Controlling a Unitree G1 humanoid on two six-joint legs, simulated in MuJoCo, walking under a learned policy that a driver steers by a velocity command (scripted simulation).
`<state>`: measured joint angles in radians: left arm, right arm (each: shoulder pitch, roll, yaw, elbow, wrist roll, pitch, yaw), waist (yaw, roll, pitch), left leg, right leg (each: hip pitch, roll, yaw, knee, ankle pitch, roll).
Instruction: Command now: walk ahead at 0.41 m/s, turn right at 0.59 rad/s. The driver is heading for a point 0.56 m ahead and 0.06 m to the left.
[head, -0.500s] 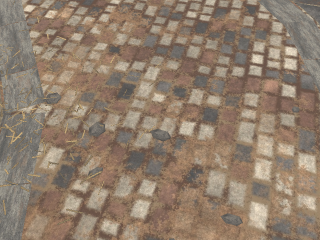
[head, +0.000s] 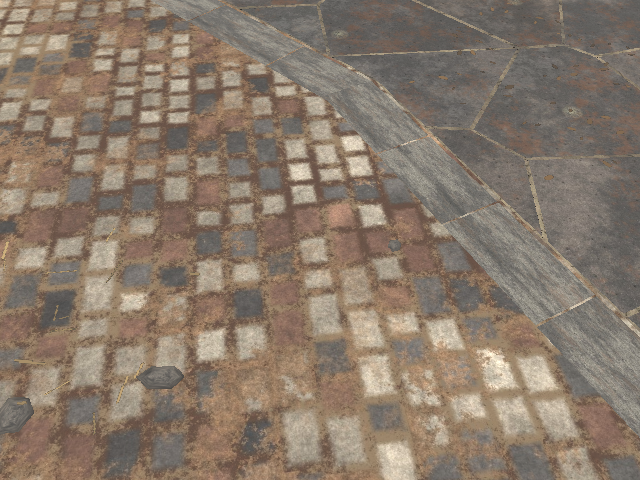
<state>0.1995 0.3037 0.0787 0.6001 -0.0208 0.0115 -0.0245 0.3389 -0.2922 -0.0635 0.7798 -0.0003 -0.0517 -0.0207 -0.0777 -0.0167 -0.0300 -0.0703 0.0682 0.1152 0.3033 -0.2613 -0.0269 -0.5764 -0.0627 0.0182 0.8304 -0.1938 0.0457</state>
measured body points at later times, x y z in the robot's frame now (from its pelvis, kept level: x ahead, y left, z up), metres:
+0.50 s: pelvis +0.23 -0.09 -0.01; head +0.25 -0.10 +0.44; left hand +0.29 +0.19 -0.12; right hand +0.38 -0.35 -0.12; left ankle +0.44 +0.05 -0.69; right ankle +0.10 -0.15 -0.75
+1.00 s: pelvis +0.50 -0.07 +0.00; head +0.54 -0.06 +0.44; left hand +0.62 +0.21 -0.11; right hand +0.65 -0.33 -0.12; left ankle +0.47 +0.00 -0.75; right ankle +0.66 -0.21 -0.71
